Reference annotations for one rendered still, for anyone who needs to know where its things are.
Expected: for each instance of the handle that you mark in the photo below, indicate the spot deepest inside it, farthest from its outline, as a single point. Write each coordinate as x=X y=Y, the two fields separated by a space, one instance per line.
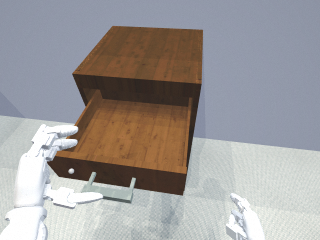
x=111 y=194

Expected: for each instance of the robot left hand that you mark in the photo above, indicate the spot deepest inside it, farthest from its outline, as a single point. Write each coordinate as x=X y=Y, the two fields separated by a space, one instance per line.
x=30 y=187

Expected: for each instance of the cabinet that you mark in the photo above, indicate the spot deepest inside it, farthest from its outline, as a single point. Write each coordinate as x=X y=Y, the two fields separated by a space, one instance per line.
x=147 y=60

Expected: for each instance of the robot right hand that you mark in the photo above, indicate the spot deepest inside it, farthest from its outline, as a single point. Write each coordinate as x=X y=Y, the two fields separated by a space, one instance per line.
x=249 y=224

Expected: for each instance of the drawer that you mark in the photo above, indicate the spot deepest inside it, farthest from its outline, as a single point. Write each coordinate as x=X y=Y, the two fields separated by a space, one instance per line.
x=124 y=135

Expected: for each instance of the left robot forearm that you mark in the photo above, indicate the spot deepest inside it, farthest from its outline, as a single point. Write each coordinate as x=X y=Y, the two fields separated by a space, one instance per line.
x=26 y=223

